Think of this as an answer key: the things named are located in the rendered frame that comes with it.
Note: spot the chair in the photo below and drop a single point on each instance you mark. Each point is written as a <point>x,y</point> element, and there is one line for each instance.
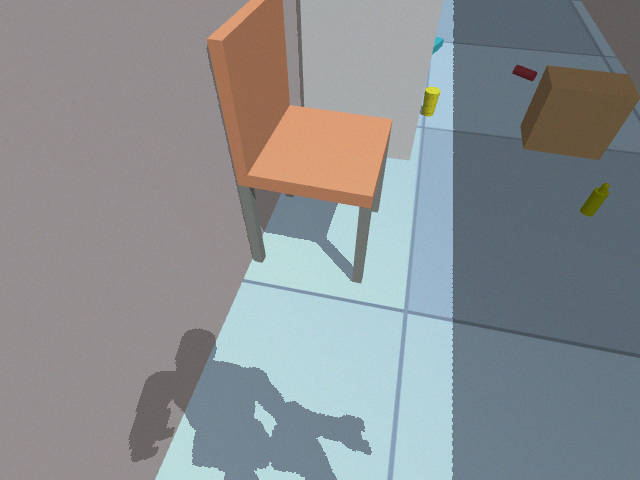
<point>314,153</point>

